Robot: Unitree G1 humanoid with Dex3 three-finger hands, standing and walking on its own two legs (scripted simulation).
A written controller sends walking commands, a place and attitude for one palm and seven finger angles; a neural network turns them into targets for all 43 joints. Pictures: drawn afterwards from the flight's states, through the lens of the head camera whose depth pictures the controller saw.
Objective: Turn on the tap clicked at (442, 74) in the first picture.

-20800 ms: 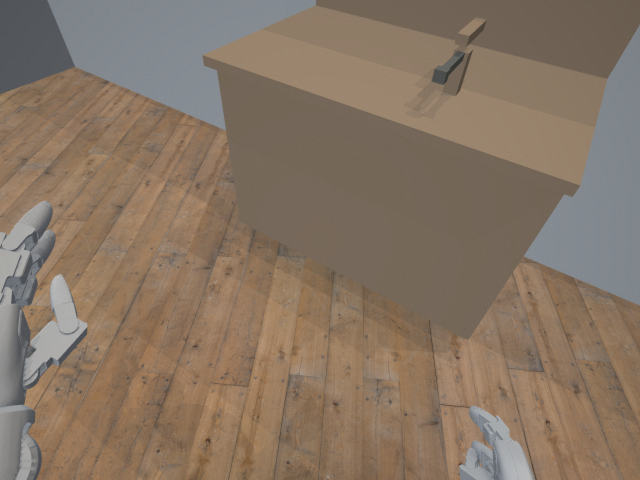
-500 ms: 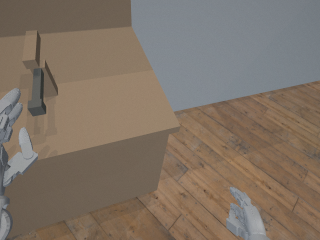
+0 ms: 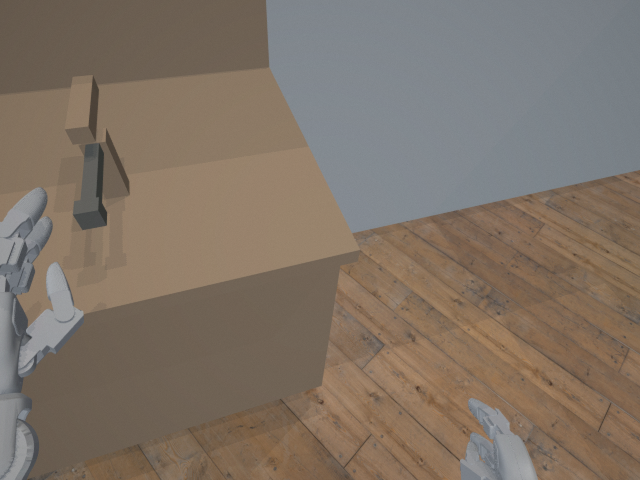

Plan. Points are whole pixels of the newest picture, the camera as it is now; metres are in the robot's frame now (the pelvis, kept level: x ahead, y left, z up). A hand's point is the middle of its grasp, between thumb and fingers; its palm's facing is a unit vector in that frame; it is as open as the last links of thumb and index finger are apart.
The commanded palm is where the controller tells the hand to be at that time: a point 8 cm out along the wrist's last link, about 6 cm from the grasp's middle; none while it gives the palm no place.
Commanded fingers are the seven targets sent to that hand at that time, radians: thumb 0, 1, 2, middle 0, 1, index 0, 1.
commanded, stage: come to a stop and stand still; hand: left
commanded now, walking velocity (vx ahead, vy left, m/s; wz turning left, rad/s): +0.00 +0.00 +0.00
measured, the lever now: (90, 213) +0.38 +0.33 +0.11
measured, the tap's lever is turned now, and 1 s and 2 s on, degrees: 0 0 0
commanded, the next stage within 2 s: look again from close up in 1.00 s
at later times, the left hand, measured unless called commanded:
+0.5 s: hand (106, 303) +0.23 +0.22 +0.16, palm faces +0.33 -0.87 -0.37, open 7.4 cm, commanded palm +0.16 +0.27 +0.17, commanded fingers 0.00 0.90 0.90 -0.20 -0.30 -0.20 -0.30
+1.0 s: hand (92, 295) +0.24 +0.25 +0.15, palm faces +0.35 -0.86 -0.37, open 7.4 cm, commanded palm +0.18 +0.28 +0.17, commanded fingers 0.00 0.90 0.90 -0.20 -0.30 -0.20 -0.30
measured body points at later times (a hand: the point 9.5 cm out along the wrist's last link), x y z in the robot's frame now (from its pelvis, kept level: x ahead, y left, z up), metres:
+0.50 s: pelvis +0.00 +0.00 +0.00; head +0.02 +0.00 +0.45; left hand +0.20 +0.27 +0.18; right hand +0.17 -0.23 -0.08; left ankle -0.01 +0.08 -0.74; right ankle +0.03 -0.13 -0.74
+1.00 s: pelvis +0.02 +0.00 +0.00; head +0.04 +0.02 +0.45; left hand +0.22 +0.29 +0.17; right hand +0.20 -0.22 -0.06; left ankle -0.01 +0.08 -0.74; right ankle +0.03 -0.13 -0.74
